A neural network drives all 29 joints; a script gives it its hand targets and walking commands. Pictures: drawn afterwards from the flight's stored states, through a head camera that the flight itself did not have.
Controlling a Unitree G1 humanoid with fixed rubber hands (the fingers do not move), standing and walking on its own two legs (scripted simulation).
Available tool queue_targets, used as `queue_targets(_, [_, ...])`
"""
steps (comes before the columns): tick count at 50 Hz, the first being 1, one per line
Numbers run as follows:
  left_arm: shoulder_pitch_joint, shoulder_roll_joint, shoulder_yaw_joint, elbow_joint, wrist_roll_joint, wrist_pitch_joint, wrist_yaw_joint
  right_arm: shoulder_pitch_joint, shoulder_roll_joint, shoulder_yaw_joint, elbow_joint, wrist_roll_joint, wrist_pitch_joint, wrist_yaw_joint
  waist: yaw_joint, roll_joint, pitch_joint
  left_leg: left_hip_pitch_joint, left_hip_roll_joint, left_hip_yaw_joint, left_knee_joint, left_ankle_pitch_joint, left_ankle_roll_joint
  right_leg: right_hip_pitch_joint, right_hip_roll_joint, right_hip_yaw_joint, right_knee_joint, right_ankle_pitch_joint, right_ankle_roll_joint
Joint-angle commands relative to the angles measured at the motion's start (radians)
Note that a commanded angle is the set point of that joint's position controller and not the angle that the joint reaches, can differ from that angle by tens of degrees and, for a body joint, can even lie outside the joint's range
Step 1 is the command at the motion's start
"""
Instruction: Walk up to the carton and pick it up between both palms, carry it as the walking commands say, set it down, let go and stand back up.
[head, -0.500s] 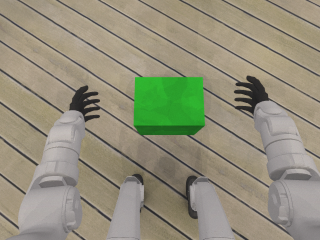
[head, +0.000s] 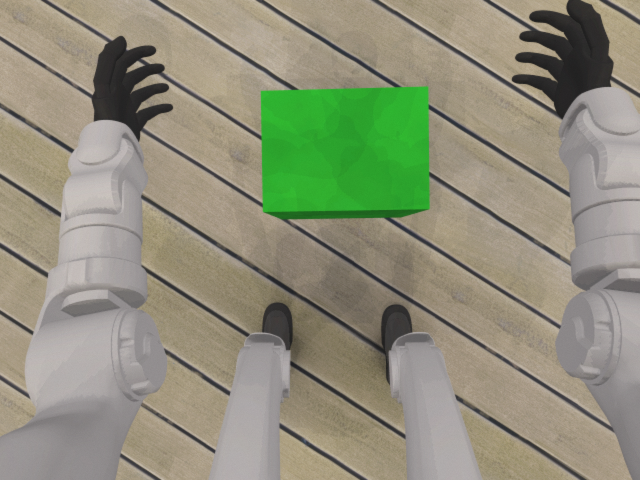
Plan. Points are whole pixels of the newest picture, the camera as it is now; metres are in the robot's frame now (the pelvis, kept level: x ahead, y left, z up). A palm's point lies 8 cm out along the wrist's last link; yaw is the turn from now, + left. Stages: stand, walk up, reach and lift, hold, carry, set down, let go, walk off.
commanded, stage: reach and lift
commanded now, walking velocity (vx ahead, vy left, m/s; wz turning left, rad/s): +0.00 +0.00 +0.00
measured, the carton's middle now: (342, 164) +0.52 -0.02 -0.52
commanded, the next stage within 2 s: none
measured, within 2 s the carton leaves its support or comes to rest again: neither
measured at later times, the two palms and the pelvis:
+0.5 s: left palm (161, 135) +0.51 +0.24 -0.22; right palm (513, 114) +0.53 -0.23 -0.21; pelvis -0.03 +0.00 -0.09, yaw -1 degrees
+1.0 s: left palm (206, 164) +0.50 +0.23 -0.38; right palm (467, 150) +0.52 -0.23 -0.38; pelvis -0.06 +0.00 -0.22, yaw +0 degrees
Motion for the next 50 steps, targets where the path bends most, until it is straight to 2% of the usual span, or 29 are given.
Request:
queue_targets(1, [-0.272, 0.145, 0.053, -0.11, 0.017, -0.008, -0.007, -0.247, -0.156, -0.047, -0.017, -0.033, 0.004, 0.006, -0.001, -0.02, -1.044, 0.628, -0.07, 0.13, -0.01, 0.389, -0.003, 0.47, 0.07, -0.168, -0.025, 0.335, 0.003])
queue_targets(3, [-0.263, 0.121, 0.031, -0.061, 0.013, -0.003, -0.021, -0.298, -0.124, -0.018, -0.018, -0.042, 0.009, 0.004, -0.009, -0.083, -1.074, 0.556, -0.07, 0.127, -0.002, 0.357, 0.005, 0.524, 0.068, -0.174, -0.008, 0.35, 0.006])
queue_targets(4, [-0.219, 0.156, 0.078, -0.051, 0.036, -0.008, -0.022, -0.29, -0.153, -0.07, -0.069, -0.053, 0.004, -0.006, 0.016, -0.026, -1.089, 0.52, -0.076, 0.15, 0.017, 0.379, -0.005, 0.576, 0.065, -0.149, 0.003, 0.431, -0.001])
queue_targets(5, [-0.241, 0.169, 0.095, -0.046, 0.042, -0.015, -0.022, -0.279, -0.116, -0.049, -0.056, -0.07, -0.004, -0.011, 0.018, -0.132, -1.069, 0.41, -0.083, 0.156, 0.021, 0.356, 0.009, 0.614, 0.062, -0.155, 0.024, 0.469, 0.009])
queue_targets(8, [-0.26, 0.171, 0.085, -0.06, 0.05, -0.026, -0.027, -0.322, -0.133, -0.094, -0.129, -0.066, -0.015, -0.019, 0.017, -0.056, -1.137, 0.447, -0.083, 0.162, 0.066, 0.355, 0.009, 0.562, 0.071, -0.149, 0.044, 0.434, 0.003])
queue_targets(9, [-0.259, 0.186, 0.111, -0.046, 0.072, -0.035, -0.029, -0.314, -0.092, -0.058, -0.083, -0.063, -0.008, -0.022, 0.076, -0.052, -1.045, 0.34, -0.086, 0.174, 0.059, 0.322, 0.01, 0.578, 0.061, -0.128, 0.05, 0.449, 0.006])
queue_targets(10, [-0.284, 0.143, 0.07, -0.019, 0.05, -0.03, -0.036, -0.328, -0.068, -0.055, -0.072, -0.06, -0.004, -0.016, 0.028, -0.082, -1.011, 0.323, -0.08, 0.156, 0.061, 0.29, 0.02, 0.53, 0.062, -0.146, 0.072, 0.414, 0.011])
queue_targets(11, [-0.294, 0.173, 0.1, -0.009, 0.079, -0.028, -0.03, -0.284, -0.086, -0.077, 0.004, -0.081, 0.007, -0.02, 0.05, -0.031, -0.956, 0.295, -0.075, 0.174, 0.099, 0.272, 0.006, 0.422, 0.064, -0.131, 0.075, 0.335, 0.007])
queue_targets(13, [-0.363, 0.214, 0.094, -0.139, 0.073, -0.04, -0.024, -0.352, -0.104, -0.08, -0.111, -0.073, 0.002, -0.03, 0.038, -0.035, -1.045, 0.344, -0.079, 0.16, 0.136, 0.297, 0.012, 0.417, 0.068, -0.132, 0.103, 0.361, 0.005])
queue_targets(17, [-0.366, 0.149, 0.04, -0.002, 0.03, -0.015, -0.024, -0.353, -0.126, -0.095, 0.018, -0.102, 0.008, -0.035, -0.029, -0.031, -0.923, 0.218, -0.076, 0.152, 0.199, 0.131, 0.005, 0.266, 0.071, -0.18, 0.179, 0.174, 0.0])
queue_targets(23, [-0.442, 0.264, 0.078, -0.08, 0.026, -0.012, 0.021, -0.452, -0.21, -0.073, -0.05, -0.07, 0.003, -0.053, 0.028, -0.037, -1.134, 0.209, -0.078, 0.159, 0.366, 0.177, -0.005, 0.215, 0.082, -0.187, 0.358, 0.193, 0.006])
queue_targets(26, [-0.429, 0.201, -0.001, 0.004, -0.013, 0.002, 0.028, -0.419, -0.167, -0.032, 0.011, -0.011, 0.015, -0.047, -0.006, 0.049, -1.143, 0.257, -0.071, 0.153, 0.429, 0.147, 0.002, 0.13, 0.082, -0.199, 0.414, 0.142, 0.001])
queue_targets(27, [-0.416, 0.166, 0.0, -0.039, -0.042, 0.0, 0.029, -0.481, -0.201, -0.025, -0.124, 0.01, -0.004, -0.048, 0.005, -0.005, -1.212, 0.283, -0.073, 0.161, 0.464, 0.232, 0.001, 0.11, 0.081, -0.202, 0.421, 0.163, 0.005])
queue_targets(29, [-0.415, 0.185, -0.031, 0.012, -0.057, 0.005, 0.031, -0.419, -0.222, -0.008, 0.026, -0.002, 0.006, -0.052, -0.011, 0.031, -1.088, 0.168, -0.068, 0.155, 0.486, 0.152, -0.005, 0.052, 0.076, -0.202, 0.475, 0.137, -0.002])
queue_targets(30, [-0.466, 0.2, -0.015, -0.124, -0.074, -0.001, 0.04, -0.42, -0.233, -0.019, -0.036, -0.002, 0.003, -0.055, -0.03, -0.005, -1.224, 0.199, -0.081, 0.158, 0.519, 0.254, -0.007, 0.14, 0.081, -0.197, 0.492, 0.246, -0.003])
queue_targets(32, [-0.49, 0.197, -0.076, -0.195, -0.085, 0.0, 0.059, -0.424, -0.261, -0.018, -0.071, 0.039, -0.003, -0.048, -0.033, 0.067, -1.395, 0.423, -0.065, 0.131, 0.578, 0.387, -0.012, 0.054, 0.091, -0.214, 0.553, 0.25, 0.001])
queue_targets(33, [-0.476, 0.226, -0.077, -0.127, -0.071, 0.007, 0.063, -0.424, -0.259, -0.003, -0.048, 0.053, 0.003, -0.047, -0.016, 0.088, -1.33, 0.502, -0.055, 0.114, 0.6, 0.379, -0.01, -0.102, 0.088, -0.24, 0.562, 0.151, 0.003])
queue_targets(35, [-0.528, 0.211, -0.095, -0.209, -0.09, 0.027, 0.082, -0.542, -0.294, 0.023, -0.168, 0.101, 0.006, -0.048, -0.013, 0.082, -1.442, 0.458, -0.062, 0.135, 0.597, 0.244, -0.014, 0.028, 0.087, -0.235, 0.584, 0.135, -0.008])
queue_targets(36, [-0.521, 0.24, -0.076, -0.16, -0.114, 0.026, 0.086, -0.577, -0.317, 0.037, -0.177, 0.091, 0.005, -0.06, 0.006, -0.011, -1.369, 0.352, -0.067, 0.136, 0.615, 0.206, -0.003, 0.054, 0.081, -0.235, 0.604, 0.13, -0.004])
queue_targets(37, [-0.576, 0.278, -0.071, -0.298, -0.121, 0.028, 0.097, -0.604, -0.343, 0.025, -0.275, 0.11, 0.011, -0.076, -0.011, 0.021, -1.571, 0.437, -0.076, 0.152, 0.644, 0.216, -0.006, 0.193, 0.084, -0.221, 0.611, 0.171, -0.009])
queue_targets(39, [-0.648, 0.373, -0.041, -0.313, -0.135, 0.044, 0.12, -0.671, -0.364, 0.067, -0.285, 0.158, 0.044, -0.097, 0.045, 0.013, -1.671, 0.414, -0.082, 0.185, 0.692, 0.175, -0.01, 0.305, 0.083, -0.209, 0.661, 0.168, -0.007])
queue_targets(40, [-0.664, 0.364, -0.09, -0.116, -0.149, 0.062, 0.116, -0.734, -0.366, 0.09, -0.165, 0.153, 0.06, -0.1, 0.025, -0.035, -1.471, 0.294, -0.063, 0.162, 0.713, 0.03, 0.001, 0.234, 0.068, -0.219, 0.69, 0.045, -0.003])
queue_targets(41, [-0.693, 0.366, -0.102, -0.272, -0.178, 0.071, 0.119, -0.736, -0.365, 0.114, -0.25, 0.189, 0.079, -0.114, 0.038, -0.006, -1.673, 0.428, -0.069, 0.174, 0.725, 0.125, -0.004, 0.345, 0.069, -0.208, 0.7, 0.112, -0.011])
queue_targets(42, [-0.67, 0.351, -0.104, -0.217, -0.188, 0.074, 0.12, -0.695, -0.353, 0.138, -0.153, 0.187, 0.088, -0.113, 0.026, -0.047, -1.64, 0.403, -0.075, 0.172, 0.762, 0.182, -0.009, 0.376, 0.074, -0.22, 0.751, 0.198, -0.006])
queue_targets(43, [-0.688, 0.331, -0.149, -0.309, -0.221, 0.056, 0.126, -0.685, -0.375, 0.121, -0.179, 0.19, 0.07, -0.118, 0.013, 0.029, -1.633, 0.456, -0.077, 0.176, 0.809, 0.27, -0.017, 0.354, 0.081, -0.201, 0.792, 0.264, -0.011])
queue_targets(44, [-0.654, 0.354, -0.128, -0.313, -0.21, 0.042, 0.126, -0.684, -0.327, 0.159, -0.221, 0.206, 0.061, -0.125, 0.04, -0.01, -1.659, 0.393, -0.082, 0.185, 0.811, 0.29, -0.003, 0.407, 0.078, -0.181, 0.802, 0.323, -0.014])
queue_targets(46, [-0.669, 0.391, -0.106, -0.183, -0.195, 0.024, 0.126, -0.714, -0.368, 0.12, -0.139, 0.165, 0.047, -0.135, 0.027, -0.022, -1.466, 0.251, -0.071, 0.188, 0.837, 0.193, 0.003, 0.316, 0.061, -0.173, 0.816, 0.241, -0.014])
queue_targets(48, [-0.629, 0.377, -0.087, 0.078, -0.172, 0.013, 0.11, -0.646, -0.337, 0.108, 0.144, 0.104, 0.04, -0.134, 0.017, -0.059, -1.041, 0.048, -0.053, 0.181, 0.825, -0.016, 0.008, 0.124, 0.044, -0.181, 0.808, 0.0, -0.003])
queue_targets(50, [-0.651, 0.308, -0.111, 0.057, -0.183, -0.008, 0.097, -0.713, -0.317, 0.142, 0.082, 0.109, 0.014, -0.121, 0.02, -0.067, -1.037, 0.056, -0.049, 0.171, 0.844, -0.015, 0.006, 0.114, 0.036, -0.174, 0.812, -0.024, -0.009])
